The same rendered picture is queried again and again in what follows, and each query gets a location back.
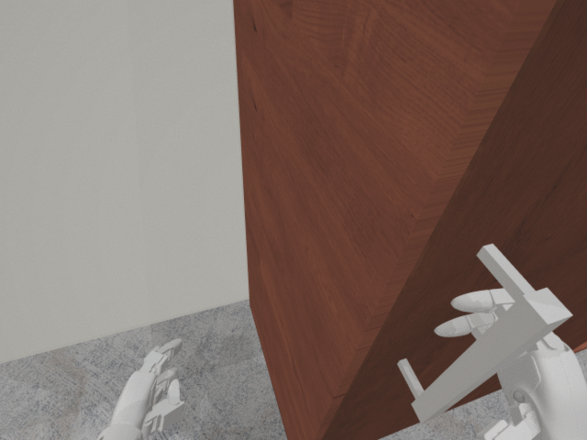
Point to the right robot hand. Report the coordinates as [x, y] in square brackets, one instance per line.
[548, 374]

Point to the handle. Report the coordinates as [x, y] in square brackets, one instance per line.
[533, 316]

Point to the left robot hand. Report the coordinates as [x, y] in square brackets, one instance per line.
[138, 403]

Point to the wardrobe door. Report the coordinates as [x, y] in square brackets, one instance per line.
[525, 191]

